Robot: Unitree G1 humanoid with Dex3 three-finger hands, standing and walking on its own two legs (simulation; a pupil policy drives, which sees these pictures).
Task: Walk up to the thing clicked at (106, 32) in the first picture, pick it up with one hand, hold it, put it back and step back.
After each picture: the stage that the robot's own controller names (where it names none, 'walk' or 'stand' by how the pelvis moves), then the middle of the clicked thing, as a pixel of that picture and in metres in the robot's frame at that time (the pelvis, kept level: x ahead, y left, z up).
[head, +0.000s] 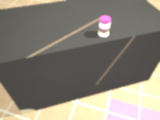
stand; (104, 26) +0.84 -0.11 -0.08
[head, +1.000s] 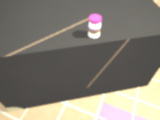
rise first; (94, 26) +0.75 -0.02 -0.05
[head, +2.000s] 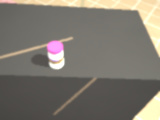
rise first; (55, 55) +0.52 +0.18 -0.05
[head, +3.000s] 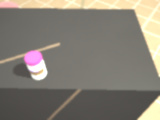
walk; (36, 65) +0.46 +0.23 -0.04
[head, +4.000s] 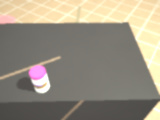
stand; (39, 79) +0.44 +0.21 -0.08
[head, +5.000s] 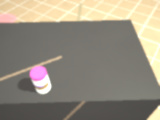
stand; (40, 80) +0.43 +0.21 -0.08
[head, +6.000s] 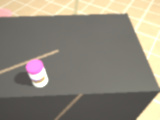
stand; (37, 73) +0.45 +0.22 -0.07
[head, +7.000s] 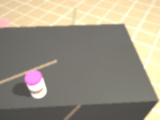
stand; (36, 84) +0.42 +0.22 -0.08
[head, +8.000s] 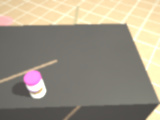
stand; (35, 84) +0.41 +0.23 -0.08
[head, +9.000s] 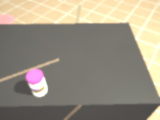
stand; (37, 83) +0.42 +0.22 -0.08
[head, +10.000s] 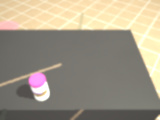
rise first; (39, 87) +0.41 +0.22 -0.08
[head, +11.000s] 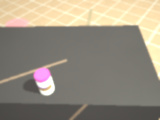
go down; (44, 81) +0.43 +0.21 -0.08
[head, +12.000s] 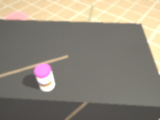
go down; (45, 77) +0.44 +0.21 -0.07
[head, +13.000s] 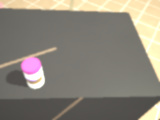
go down; (33, 73) +0.42 +0.20 -0.03
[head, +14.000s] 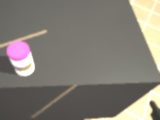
close in; (21, 59) +0.44 +0.20 +0.00
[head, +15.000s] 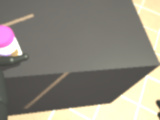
close; (6, 46) +0.46 +0.21 +0.03
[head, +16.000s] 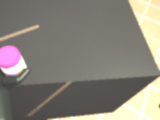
lift; (13, 65) +0.40 +0.21 +0.02
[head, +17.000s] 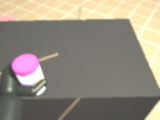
lift; (30, 75) +0.33 +0.17 +0.12
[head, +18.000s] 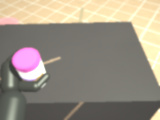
hold; (31, 70) +0.32 +0.16 +0.15
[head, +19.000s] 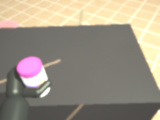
hold; (34, 78) +0.32 +0.17 +0.11
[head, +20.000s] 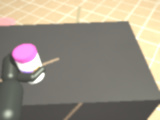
crouch; (29, 64) +0.37 +0.18 +0.12
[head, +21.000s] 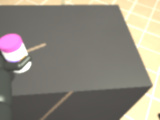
lower; (15, 54) +0.43 +0.21 +0.07
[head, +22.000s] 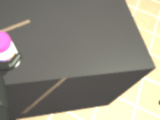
lower; (4, 51) +0.45 +0.21 +0.02
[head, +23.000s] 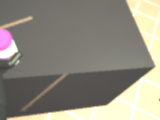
lower; (4, 49) +0.45 +0.21 +0.02
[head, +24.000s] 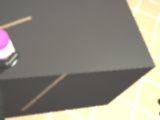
lower; (1, 49) +0.46 +0.22 +0.02
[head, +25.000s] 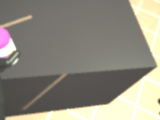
lower; (2, 48) +0.46 +0.22 +0.03
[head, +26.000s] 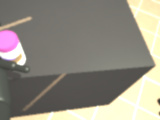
withdraw; (10, 50) +0.45 +0.19 +0.02
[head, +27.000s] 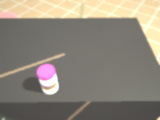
sink last; (48, 79) +0.41 +0.17 -0.03
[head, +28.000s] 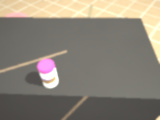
stand; (48, 73) +0.44 +0.19 -0.03
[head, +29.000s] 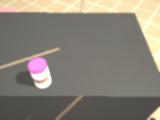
stand; (40, 73) +0.42 +0.20 -0.02
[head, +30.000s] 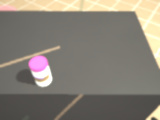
stand; (41, 71) +0.43 +0.19 -0.02
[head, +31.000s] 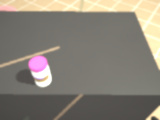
stand; (40, 71) +0.43 +0.19 -0.02
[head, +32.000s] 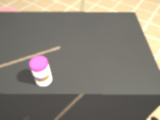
stand; (41, 71) +0.43 +0.19 -0.02
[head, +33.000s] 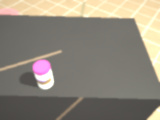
stand; (43, 74) +0.43 +0.19 -0.05
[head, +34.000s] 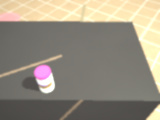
walk; (44, 79) +0.44 +0.19 -0.08
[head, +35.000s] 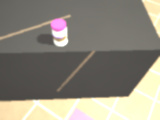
walk; (59, 33) +0.62 +0.13 -0.06
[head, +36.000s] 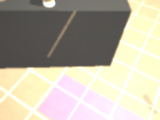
walk; out of the picture +0.94 +0.24 -0.06
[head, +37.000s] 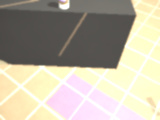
stand; out of the picture +1.07 +0.17 -0.07
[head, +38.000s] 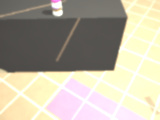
stand; (56, 6) +1.08 +0.21 -0.08
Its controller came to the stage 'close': yes
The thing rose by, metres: 0.22
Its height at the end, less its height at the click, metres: +0.00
